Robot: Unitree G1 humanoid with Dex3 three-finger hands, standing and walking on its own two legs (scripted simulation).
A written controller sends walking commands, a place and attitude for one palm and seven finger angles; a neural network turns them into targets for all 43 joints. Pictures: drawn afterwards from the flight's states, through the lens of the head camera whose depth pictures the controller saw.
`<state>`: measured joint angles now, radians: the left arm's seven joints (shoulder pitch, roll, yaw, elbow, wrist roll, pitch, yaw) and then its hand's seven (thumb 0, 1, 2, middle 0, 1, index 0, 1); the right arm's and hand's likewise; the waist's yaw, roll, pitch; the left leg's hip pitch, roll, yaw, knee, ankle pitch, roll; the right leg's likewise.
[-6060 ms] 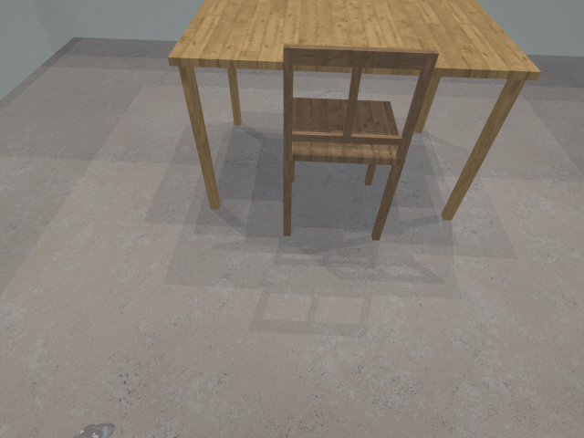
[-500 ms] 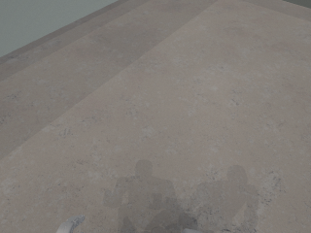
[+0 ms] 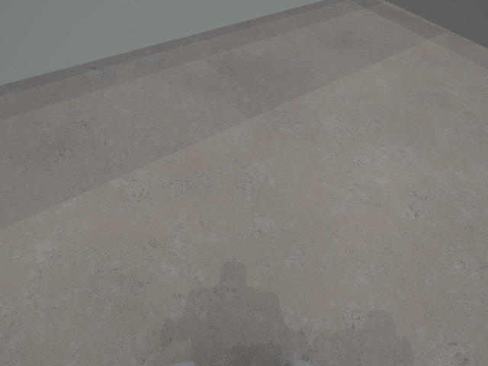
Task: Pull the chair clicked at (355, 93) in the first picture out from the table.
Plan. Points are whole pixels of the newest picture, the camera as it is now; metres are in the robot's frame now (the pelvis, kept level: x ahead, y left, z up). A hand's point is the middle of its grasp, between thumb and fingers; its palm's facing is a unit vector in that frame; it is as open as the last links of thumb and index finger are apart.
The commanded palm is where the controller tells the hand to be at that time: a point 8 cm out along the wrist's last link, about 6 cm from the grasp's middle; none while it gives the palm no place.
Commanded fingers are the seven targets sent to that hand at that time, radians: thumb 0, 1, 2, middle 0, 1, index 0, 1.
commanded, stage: turn to face it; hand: left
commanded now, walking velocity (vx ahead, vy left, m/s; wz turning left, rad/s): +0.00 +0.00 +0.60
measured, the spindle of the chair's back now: out of the picture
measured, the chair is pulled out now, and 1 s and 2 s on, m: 0.00 0.00 0.00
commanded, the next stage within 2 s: none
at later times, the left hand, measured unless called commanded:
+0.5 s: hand out of the picture +0.02 +0.15 -0.13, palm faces +0.32 -0.90 -0.29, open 7.3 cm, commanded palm none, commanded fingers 0.00 0.90 0.90 -0.20 -0.30 -0.20 -0.30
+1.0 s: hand out of the picture -0.12 +0.18 -0.16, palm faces +0.62 -0.74 -0.27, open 7.4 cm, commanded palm none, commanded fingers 0.00 0.90 0.90 -0.20 -0.30 -0.20 -0.30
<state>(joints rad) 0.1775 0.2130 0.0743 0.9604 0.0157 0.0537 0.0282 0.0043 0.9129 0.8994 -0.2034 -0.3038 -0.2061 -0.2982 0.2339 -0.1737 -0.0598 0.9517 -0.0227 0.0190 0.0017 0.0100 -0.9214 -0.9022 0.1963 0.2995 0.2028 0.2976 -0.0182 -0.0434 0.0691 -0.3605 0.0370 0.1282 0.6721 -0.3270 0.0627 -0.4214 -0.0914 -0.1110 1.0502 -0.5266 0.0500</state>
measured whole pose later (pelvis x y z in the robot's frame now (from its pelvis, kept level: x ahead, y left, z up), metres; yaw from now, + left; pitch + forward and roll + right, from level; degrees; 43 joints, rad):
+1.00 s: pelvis -0.02 -0.04 +0.01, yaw +36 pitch +1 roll -1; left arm 0.22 0.28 0.08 0.93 0.01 0.06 0.01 0.01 0.91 0.90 -0.20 -0.30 -0.20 -0.30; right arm 0.12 -0.22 -0.05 0.88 -0.01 0.03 0.01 0.01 -0.91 -0.90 0.20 0.30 0.20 0.30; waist 0.03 -0.04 0.10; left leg -0.26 -0.01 0.03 0.55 -0.30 0.03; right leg -0.49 -0.13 -0.05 1.12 -0.44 0.09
